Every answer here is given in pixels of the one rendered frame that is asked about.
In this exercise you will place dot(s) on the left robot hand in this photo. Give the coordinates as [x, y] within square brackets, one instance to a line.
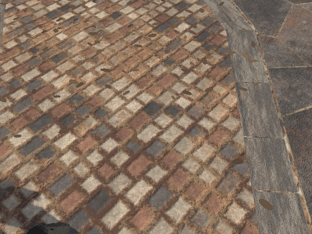
[51, 228]

